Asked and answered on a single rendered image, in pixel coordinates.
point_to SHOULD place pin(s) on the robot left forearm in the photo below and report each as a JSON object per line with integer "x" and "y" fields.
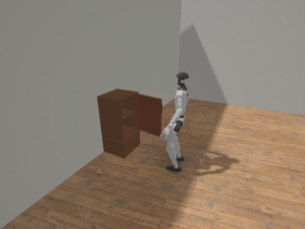
{"x": 175, "y": 118}

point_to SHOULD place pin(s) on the cupboard door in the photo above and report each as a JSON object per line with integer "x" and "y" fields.
{"x": 150, "y": 114}

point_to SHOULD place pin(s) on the robot right foot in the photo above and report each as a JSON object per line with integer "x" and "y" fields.
{"x": 180, "y": 158}

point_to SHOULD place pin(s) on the left robot upper arm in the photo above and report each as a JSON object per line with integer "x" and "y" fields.
{"x": 179, "y": 97}

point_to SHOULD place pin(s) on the robot left shin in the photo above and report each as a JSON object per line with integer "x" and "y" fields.
{"x": 172, "y": 155}

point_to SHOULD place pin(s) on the left robot hand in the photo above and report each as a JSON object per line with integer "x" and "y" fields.
{"x": 165, "y": 132}

